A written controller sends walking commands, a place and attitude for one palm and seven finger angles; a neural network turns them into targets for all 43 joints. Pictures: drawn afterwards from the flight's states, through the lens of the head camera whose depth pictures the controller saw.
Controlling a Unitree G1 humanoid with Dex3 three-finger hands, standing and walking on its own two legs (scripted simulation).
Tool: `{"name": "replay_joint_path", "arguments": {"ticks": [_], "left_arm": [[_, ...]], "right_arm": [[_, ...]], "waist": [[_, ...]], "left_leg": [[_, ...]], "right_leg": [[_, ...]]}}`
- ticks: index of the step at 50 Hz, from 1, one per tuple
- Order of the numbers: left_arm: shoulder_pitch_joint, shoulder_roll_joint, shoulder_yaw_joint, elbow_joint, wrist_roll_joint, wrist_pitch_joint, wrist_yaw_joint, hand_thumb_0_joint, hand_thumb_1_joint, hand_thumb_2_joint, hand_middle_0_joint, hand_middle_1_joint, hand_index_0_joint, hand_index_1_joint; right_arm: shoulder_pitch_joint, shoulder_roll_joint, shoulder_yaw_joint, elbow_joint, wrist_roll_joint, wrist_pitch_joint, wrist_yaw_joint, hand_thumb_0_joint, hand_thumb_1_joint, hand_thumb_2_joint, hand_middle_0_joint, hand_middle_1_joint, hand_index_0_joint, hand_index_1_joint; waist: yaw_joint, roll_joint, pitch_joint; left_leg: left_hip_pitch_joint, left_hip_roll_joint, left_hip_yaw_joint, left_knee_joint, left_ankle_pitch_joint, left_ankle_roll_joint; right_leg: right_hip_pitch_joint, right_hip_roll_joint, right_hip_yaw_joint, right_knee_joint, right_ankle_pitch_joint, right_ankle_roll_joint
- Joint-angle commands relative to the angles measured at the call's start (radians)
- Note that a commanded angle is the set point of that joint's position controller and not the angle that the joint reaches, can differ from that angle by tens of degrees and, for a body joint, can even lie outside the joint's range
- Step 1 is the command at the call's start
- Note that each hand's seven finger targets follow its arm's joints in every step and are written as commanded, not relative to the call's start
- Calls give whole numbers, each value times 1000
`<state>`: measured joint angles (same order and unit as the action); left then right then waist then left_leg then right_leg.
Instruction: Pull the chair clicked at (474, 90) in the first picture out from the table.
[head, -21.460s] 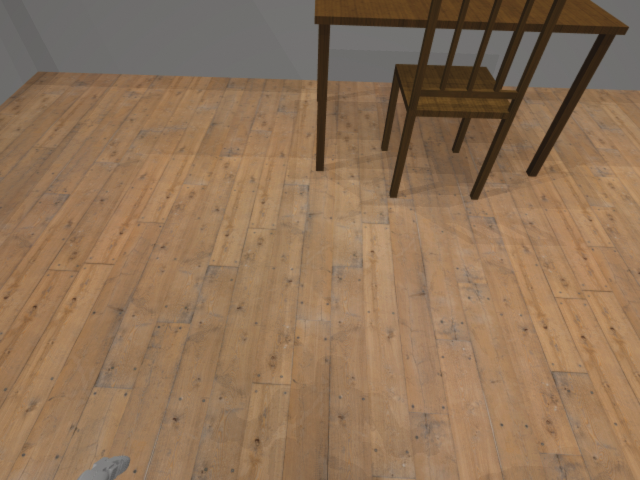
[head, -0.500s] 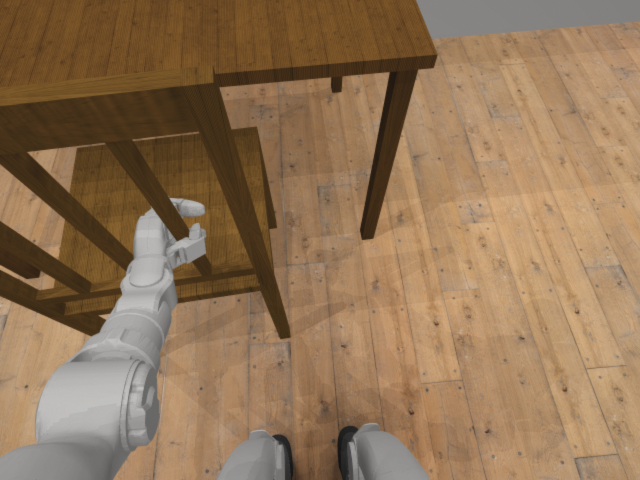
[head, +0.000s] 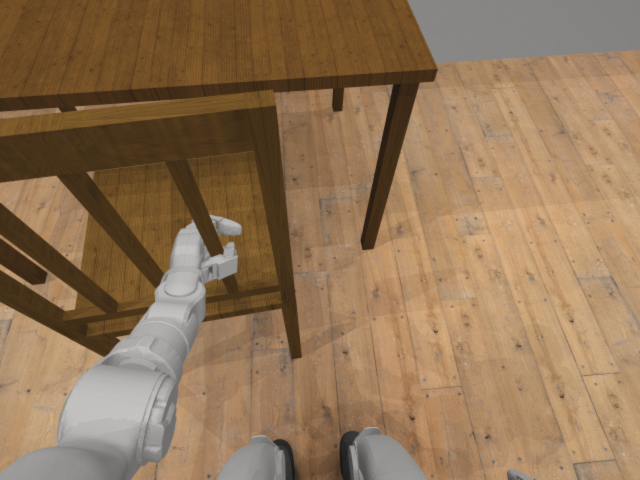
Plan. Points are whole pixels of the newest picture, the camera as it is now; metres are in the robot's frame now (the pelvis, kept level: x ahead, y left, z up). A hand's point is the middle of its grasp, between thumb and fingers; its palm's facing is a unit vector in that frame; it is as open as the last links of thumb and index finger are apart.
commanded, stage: step backward, pulling the chair out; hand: left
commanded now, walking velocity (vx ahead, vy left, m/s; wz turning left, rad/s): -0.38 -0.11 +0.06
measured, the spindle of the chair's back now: (134, 250) +0.42 +0.24 -0.02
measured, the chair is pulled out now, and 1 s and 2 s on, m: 0.17 0.18 0.18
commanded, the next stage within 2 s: none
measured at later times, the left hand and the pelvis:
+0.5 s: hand (230, 264) +0.41 +0.12 -0.05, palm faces +0.06 -0.98 -0.21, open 5.0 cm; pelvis -0.01 -0.02 -0.01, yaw +3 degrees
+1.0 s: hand (227, 267) +0.40 +0.12 -0.05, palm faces +0.06 -0.97 -0.22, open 5.1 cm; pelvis -0.01 -0.02 -0.01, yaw +0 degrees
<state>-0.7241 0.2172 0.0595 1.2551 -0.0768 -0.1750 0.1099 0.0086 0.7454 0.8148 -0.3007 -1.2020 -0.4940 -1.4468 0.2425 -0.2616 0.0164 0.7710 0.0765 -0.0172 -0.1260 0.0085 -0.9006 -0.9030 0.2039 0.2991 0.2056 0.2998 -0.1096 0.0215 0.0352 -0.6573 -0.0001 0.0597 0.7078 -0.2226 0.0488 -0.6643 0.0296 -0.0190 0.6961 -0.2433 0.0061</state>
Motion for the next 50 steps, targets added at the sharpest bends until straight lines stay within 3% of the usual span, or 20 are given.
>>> {"name": "replay_joint_path", "arguments": {"ticks": [1, 4, 8, 11, 13, 15, 18, 20, 22, 24, 26, 27, 30, 32, 35, 38, 40, 42, 46, 50], "left_arm": [[-469, 192, 16, -219, 16, -95, -2, 0, 900, 900, -500, -1450, -500, -1450], [-451, 213, 39, -199, 24, -94, -5, 0, 900, 900, -500, -1450, -500, -1450], [-436, 260, 68, -198, 29, -86, 5, 0, 900, 900, -500, -1450, -500, -1450], [-417, 282, 68, -205, 33, -83, 21, 0, 900, 900, -500, -1450, -500, -1450], [-415, 314, 75, -210, 41, -82, 34, 0, 900, 900, -500, -1450, -500, -1450], [-412, 320, 78, -210, 50, -76, 43, 0, 900, 900, -500, -1450, -500, -1450], [-422, 307, 66, -221, 50, -59, 47, 0, 900, 900, -500, -1450, -500, -1450], [-450, 298, 54, -245, 49, -48, 48, 0, 900, 900, -500, -1450, -500, -1450], [-458, 278, 30, -239, 42, -38, 48, 0, 900, 900, -500, -1450, -500, -1450], [-454, 265, 15, -241, 31, -38, 48, 0, 900, 900, -500, -1450, -500, -1450], [-454, 246, -4, -239, 18, -44, 43, 0, 900, 900, -500, -1450, -500, -1450], [-454, 232, -12, -241, 13, -52, 38, 0, 900, 900, -500, -1450, -500, -1450], [-448, 214, -9, -253, 3, -67, 26, 0, 900, 900, -500, -1450, -500, -1450], [-441, 211, 1, -232, 0, -73, 19, 0, 900, 900, -500, -1450, -500, -1450], [-451, 209, 9, -236, 4, -85, 9, 0, 900, 900, -500, -1450, -500, -1450], [-448, 221, 26, -224, 14, -91, 2, 0, 900, 900, -500, -1450, -500, -1450], [-449, 225, 32, -217, 17, -91, 0, 0, 900, 900, -500, -1450, -500, -1450], [-449, 243, 40, -216, 17, -89, 2, 0, 900, 900, -500, -1450, -500, -1450], [-425, 276, 57, -216, 26, -89, 17, 0, 900, 900, -500, -1450, -500, -1450], [-434, 311, 73, -213, 42, -96, 36, 0, 900, 900, -500, -1450, -500, -1450]], "right_arm": [[73, -168, -59, -47, -24, -57, -15, 0, -900, -900, 200, 300, 200, 300], [75, -164, -60, -41, -30, -67, -13, 0, -900, -900, 200, 300, 200, 300], [60, -158, -53, -54, -25, -74, -15, 0, -900, -900, 200, 300, 200, 300], [85, -144, -48, -63, -13, -80, -13, 0, -900, -900, 200, 300, 200, 300], [103, -147, -50, -63, -10, -78, -8, 0, -900, -900, 200, 300, 200, 300], [102, -151, -49, -60, -6, -73, -2, 0, -900, -900, 200, 300, 200, 300], [103, -159, -43, -52, 0, -56, 0, 0, -900, -900, 200, 300, 200, 300], [102, -162, -44, -53, 6, -39, -1, 0, -900, -900, 200, 300, 200, 300], [91, -168, -43, -65, 14, -27, -2, 0, -900, -900, 200, 300, 200, 300], [89, -173, -42, -74, 22, -21, -3, 0, -900, -900, 200, 300, 200, 300], [76, -179, -39, -85, 25, -25, -7, 0, -900, -900, 200, 300, 200, 300], [67, -181, -38, -84, 20, -28, -14, 0, -900, -900, 200, 300, 200, 300], [55, -185, -44, -80, 9, -44, -21, 0, -900, -900, 200, 300, 200, 300], [59, -188, -48, -70, 1, -52, -26, 0, -900, -900, 200, 300, 200, 300], [69, -177, -52, -60, -12, -65, -23, 0, -900, -900, 200, 300, 200, 300], [69, -171, -54, -51, -23, -72, -21, 0, -900, -900, 200, 300, 200, 300], [59, -164, -52, -53, -26, -74, -18, 0, -900, -900, 200, 300, 200, 300], [53, -165, -48, -63, -23, -77, -21, 0, -900, -900, 200, 300, 200, 300], [70, -148, -42, -65, -14, -82, -20, 0, -900, -900, 200, 300, 200, 300], [99, -143, -41, -59, -11, -84, -14, 0, -900, -900, 200, 300, 200, 300]], "waist": [[3, 130, -498], [7, 122, -491], [15, 51, -455], [1, -114, -466], [-4, -100, -478], [1, -74, -497], [-7, -78, -532], [-14, -63, -562], [-18, -57, -540], [-13, -41, -506], [-9, 7, -462], [-7, 47, -449], [14, 152, -472], [12, 143, -475], [11, 132, -496], [12, 139, -497], [17, 130, -472], [16, 75, -444], [8, -76, -461], [-3, -78, -489]], "left_leg": [[386, 223, -273, -137, 197, 24], [342, 221, -264, -116, 209, 24], [165, 175, -216, -93, 3, 11], [144, 74, -122, 9, -159, -25], [165, 19, -78, 76, -190, -49], [163, -1, -68, 98, -188, -55], [140, -2, -77, 60, -104, -54], [141, 4, -79, 32, -21, -50], [160, 20, -93, 12, 3, -46], [189, 40, -101, -28, -34, -35], [216, 71, -135, -88, -119, -21], [231, 90, -166, -131, -107, -10], [262, 146, -239, -172, -46, 7], [297, 170, -267, -173, 30, 9], [351, 193, -265, -134, 153, 9], [336, 206, -264, -114, 204, 11], [267, 205, -262, -113, 123, 13], [192, 184, -243, -107, 39, 9], [147, 102, -153, -15, -104, -19], [167, 45, -102, 35, -137, -42]], "right_leg": [[66, -12, 37, 32, -78, 16], [83, -16, 41, 37, -64, 16], [165, -51, 81, -18, -65, 11], [172, -150, 192, -158, -111, -11], [192, -231, 280, -230, -90, -28], [240, -262, 296, -250, -19, -17], [315, -247, 223, -176, 226, 8], [344, -234, 189, -140, 314, 29], [304, -219, 161, -144, 243, 40], [266, -196, 146, -170, 84, 49], [198, -152, 115, -179, -109, 36], [174, -117, 84, -155, -135, 34], [174, -57, 55, -60, -112, 18], [135, -33, 37, -21, -90, 16], [104, -22, 38, 7, -53, 18], [93, -21, 38, 32, -55, 18], [109, -24, 46, 28, -92, 13], [135, -35, 61, 4, -88, 10], [153, -121, 152, -111, -118, -5], [173, -195, 218, -180, -85, -9]]}}
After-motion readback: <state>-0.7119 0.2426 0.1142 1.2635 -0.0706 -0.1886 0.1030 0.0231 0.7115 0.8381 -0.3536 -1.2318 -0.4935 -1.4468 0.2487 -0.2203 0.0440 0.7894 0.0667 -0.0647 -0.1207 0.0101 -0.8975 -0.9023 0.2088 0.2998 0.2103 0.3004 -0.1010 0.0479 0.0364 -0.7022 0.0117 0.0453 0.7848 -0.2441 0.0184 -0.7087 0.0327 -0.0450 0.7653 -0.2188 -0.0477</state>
